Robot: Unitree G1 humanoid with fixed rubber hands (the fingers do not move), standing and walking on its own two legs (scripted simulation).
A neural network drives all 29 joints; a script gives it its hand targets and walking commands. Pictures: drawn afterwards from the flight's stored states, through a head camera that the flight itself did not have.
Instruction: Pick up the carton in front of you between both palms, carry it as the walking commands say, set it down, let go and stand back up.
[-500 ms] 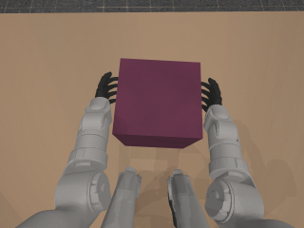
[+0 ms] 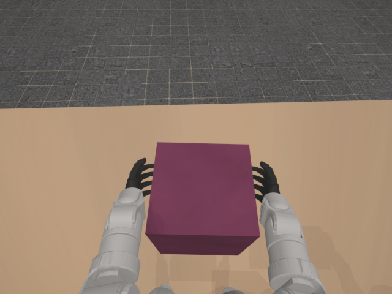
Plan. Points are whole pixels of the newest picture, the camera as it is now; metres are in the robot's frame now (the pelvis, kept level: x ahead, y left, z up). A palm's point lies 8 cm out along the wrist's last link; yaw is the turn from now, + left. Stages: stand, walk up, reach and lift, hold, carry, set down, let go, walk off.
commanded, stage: reach and lift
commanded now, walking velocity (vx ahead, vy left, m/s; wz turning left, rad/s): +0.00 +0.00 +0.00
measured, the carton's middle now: (201, 203) +0.33 +0.00 -0.09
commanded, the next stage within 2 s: hold in 1.24 s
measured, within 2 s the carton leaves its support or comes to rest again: neither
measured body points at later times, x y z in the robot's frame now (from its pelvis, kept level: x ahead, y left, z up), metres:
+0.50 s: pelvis +0.00 +0.00 +0.03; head -0.03 +0.00 +0.48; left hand +0.30 +0.15 +0.05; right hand +0.30 -0.15 +0.05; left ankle +0.03 +0.13 -0.70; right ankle +0.02 -0.13 -0.70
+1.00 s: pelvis +0.01 +0.00 +0.04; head -0.02 +0.00 +0.49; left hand +0.31 +0.15 +0.06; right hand +0.31 -0.15 +0.06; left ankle +0.03 +0.13 -0.70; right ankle +0.02 -0.13 -0.70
